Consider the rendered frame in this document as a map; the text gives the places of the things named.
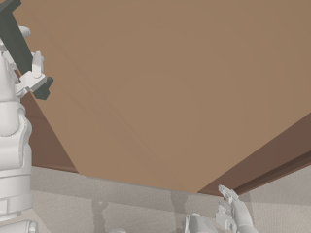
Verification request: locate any left robot hand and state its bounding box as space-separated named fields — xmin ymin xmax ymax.
xmin=0 ymin=25 xmax=47 ymax=103

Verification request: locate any robot left forearm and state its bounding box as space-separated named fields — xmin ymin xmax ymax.
xmin=0 ymin=101 xmax=33 ymax=221

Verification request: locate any left robot upper arm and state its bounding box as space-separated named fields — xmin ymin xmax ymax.
xmin=0 ymin=219 xmax=39 ymax=233

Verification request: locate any handle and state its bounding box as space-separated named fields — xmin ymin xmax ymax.
xmin=0 ymin=0 xmax=53 ymax=100

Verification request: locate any right robot thigh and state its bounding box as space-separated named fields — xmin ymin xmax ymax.
xmin=183 ymin=215 xmax=219 ymax=233

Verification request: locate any wardrobe door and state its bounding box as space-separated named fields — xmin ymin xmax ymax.
xmin=202 ymin=113 xmax=311 ymax=191
xmin=0 ymin=0 xmax=311 ymax=194

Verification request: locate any right robot hand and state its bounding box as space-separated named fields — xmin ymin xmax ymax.
xmin=215 ymin=184 xmax=254 ymax=233

